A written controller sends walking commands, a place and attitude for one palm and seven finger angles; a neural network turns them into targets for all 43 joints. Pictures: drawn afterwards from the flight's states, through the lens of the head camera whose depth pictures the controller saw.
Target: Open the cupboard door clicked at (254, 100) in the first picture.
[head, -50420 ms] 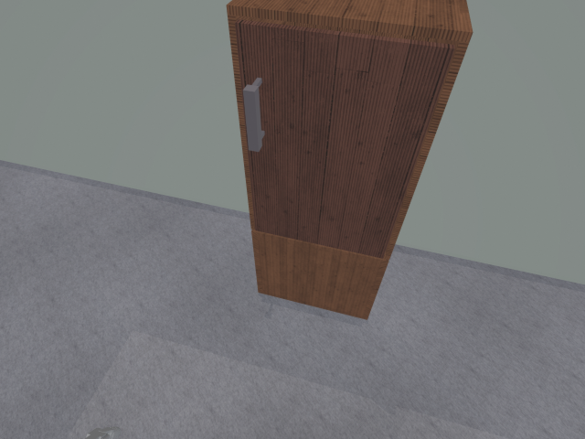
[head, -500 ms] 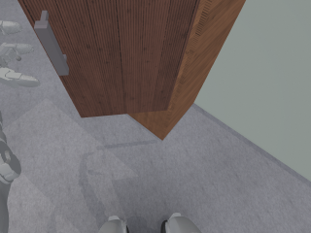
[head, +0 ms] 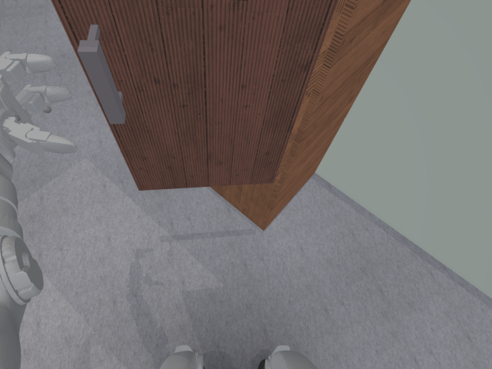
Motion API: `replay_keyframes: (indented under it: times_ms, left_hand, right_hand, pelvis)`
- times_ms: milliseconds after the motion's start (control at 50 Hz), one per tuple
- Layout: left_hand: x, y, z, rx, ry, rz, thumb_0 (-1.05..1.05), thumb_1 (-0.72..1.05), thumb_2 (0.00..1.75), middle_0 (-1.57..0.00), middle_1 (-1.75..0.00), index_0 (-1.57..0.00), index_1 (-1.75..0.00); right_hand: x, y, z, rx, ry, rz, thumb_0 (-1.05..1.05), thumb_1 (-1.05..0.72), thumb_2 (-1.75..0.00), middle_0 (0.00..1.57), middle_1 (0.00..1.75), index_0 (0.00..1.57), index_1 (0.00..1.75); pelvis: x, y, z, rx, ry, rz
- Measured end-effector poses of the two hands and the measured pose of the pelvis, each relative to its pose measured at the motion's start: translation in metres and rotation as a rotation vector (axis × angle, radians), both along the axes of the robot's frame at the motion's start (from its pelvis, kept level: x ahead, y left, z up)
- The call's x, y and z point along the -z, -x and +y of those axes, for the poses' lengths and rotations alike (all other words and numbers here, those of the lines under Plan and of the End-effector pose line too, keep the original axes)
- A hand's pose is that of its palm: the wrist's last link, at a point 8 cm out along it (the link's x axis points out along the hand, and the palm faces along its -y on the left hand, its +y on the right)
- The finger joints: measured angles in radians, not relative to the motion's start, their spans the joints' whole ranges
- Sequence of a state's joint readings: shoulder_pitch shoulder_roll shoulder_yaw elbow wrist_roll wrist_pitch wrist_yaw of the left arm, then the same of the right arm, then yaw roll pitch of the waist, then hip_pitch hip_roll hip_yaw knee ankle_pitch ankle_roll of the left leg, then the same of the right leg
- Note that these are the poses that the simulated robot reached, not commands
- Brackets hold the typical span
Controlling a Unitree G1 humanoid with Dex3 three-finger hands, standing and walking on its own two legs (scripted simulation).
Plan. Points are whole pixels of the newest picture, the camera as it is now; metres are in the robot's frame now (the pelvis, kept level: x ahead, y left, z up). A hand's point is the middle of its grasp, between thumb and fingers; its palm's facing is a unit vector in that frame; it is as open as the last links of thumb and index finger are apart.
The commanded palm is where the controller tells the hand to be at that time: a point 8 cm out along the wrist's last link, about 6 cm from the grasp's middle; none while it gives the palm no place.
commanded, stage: move the hooked fingers beside the handle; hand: left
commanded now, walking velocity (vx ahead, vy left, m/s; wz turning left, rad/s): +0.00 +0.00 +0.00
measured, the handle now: (106, 77) +0.55 +0.20 +0.11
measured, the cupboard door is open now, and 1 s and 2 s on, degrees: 47 47 47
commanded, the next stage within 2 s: slide the fingers in behind the handle in 0.32 s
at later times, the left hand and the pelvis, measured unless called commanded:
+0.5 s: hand (55, 107) +0.48 +0.26 +0.12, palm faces +0.04 -1.00 +0.00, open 14.0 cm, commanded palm +0.46 +0.30 +0.11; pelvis -0.01 -0.01 +0.00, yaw +0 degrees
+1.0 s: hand (80, 103) +0.49 +0.23 +0.11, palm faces +0.04 -1.00 +0.00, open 14.0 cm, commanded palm +0.47 +0.27 +0.11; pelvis +0.00 -0.01 +0.00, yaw -1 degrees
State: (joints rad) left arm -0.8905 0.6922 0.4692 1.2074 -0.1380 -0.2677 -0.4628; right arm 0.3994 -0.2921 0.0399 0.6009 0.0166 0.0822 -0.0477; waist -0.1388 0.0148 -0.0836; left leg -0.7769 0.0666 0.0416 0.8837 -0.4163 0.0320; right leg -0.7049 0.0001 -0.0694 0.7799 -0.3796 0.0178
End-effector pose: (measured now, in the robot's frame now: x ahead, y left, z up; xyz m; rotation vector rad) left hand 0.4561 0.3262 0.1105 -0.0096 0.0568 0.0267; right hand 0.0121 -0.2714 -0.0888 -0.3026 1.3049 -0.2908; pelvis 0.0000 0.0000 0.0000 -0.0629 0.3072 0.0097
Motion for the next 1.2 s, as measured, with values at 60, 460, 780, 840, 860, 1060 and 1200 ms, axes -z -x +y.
replay_keyframes:
  times_ms: [60, 460, 780, 840, 860, 1060, 1200]
  left_hand:
    - [0.004, -0.001, -0.006, 0.000, 0.002, 0.007, -0.01, -0.50, 0.30, -0.30, -1.20, -0.30, -1.20]
    - [-0.008, 0.002, -0.012, -0.020, -0.014, -0.030, -0.01, -0.50, 0.30, -0.30, -1.20, -0.30, -1.20]
    - [0.001, -0.012, -0.035, -0.011, -0.009, -0.025, -0.01, -0.50, 0.30, -0.30, -1.20, -0.30, -1.20]
    - [0.000, -0.015, -0.039, -0.009, -0.009, -0.026, -0.01, -0.50, 0.30, -0.30, -1.20, -0.30, -1.20]
    - [0.000, -0.015, -0.039, -0.010, -0.008, -0.025, -0.01, -0.50, 0.30, -0.30, -1.20, -0.30, -1.20]
    - [0.002, -0.010, -0.045, -0.016, -0.001, -0.019, -0.01, -0.50, 0.30, -0.30, -1.20, -0.30, -1.20]
    - [0.002, -0.007, -0.052, -0.014, -0.016, -0.036, -0.01, -0.50, 0.30, -0.30, -1.20, -0.30, -1.20]
  right_hand:
    - [0.001, -0.002, -0.001, -0.012, 0.001, -0.006, 0.00, -0.90, -0.90, 0.20, 0.30, 0.21, 0.30]
    - [0.004, 0.033, -0.002, 0.044, -0.024, 0.050, 0.01, -0.90, -0.90, 0.20, 0.30, 0.21, 0.30]
    - [0.002, 0.023, -0.010, 0.027, 0.004, 0.008, 0.00, -0.90, -0.90, 0.20, 0.30, 0.21, 0.30]
    - [0.003, 0.024, -0.008, 0.032, -0.005, 0.008, 0.00, -0.90, -0.90, 0.20, 0.30, 0.20, 0.30]
    - [0.003, 0.024, -0.007, 0.035, -0.008, 0.009, 0.00, -0.90, -0.90, 0.20, 0.30, 0.20, 0.30]
    - [0.006, 0.019, 0.002, 0.041, -0.048, 0.007, 0.01, -0.90, -0.90, 0.20, 0.30, 0.21, 0.30]
    - [0.008, 0.011, 0.002, 0.026, -0.051, -0.009, 0.01, -0.90, -0.90, 0.20, 0.30, 0.21, 0.30]
  pelvis:
    - [0.001, 0.002, 0.000, -0.004, 0.000, 0.001]
    - [0.001, 0.006, -0.008, 0.012, -0.008, -0.006]
    - [0.003, 0.011, -0.010, 0.005, -0.007, 0.006]
    - [0.003, 0.008, -0.009, 0.009, -0.008, 0.008]
    - [0.003, 0.008, -0.009, 0.011, -0.008, 0.007]
    - [0.000, 0.000, -0.008, 0.014, -0.011, -0.008]
    - [0.000, 0.000, -0.007, 0.008, -0.011, -0.012]
